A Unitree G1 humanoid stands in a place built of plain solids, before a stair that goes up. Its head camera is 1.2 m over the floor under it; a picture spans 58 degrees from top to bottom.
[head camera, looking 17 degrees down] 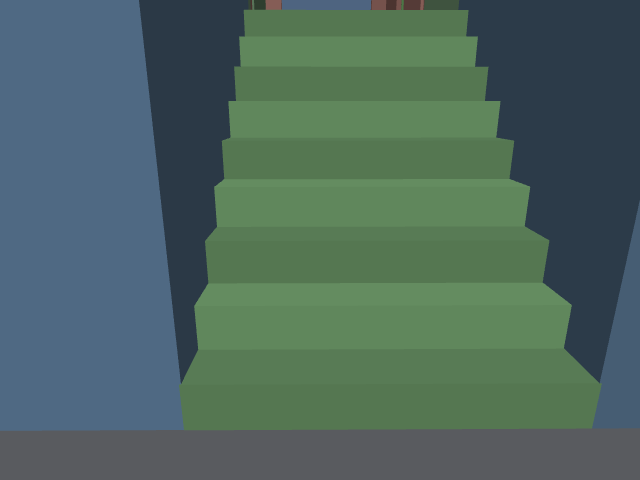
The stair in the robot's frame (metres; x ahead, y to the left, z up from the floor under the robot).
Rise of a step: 0.21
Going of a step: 0.25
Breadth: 1.59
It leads straight ahead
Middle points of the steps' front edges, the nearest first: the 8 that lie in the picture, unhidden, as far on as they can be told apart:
1.40 -0.27 0.21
1.64 -0.27 0.41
1.89 -0.26 0.62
2.14 -0.26 0.83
2.38 -0.26 1.03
2.63 -0.26 1.24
2.88 -0.26 1.44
3.12 -0.26 1.65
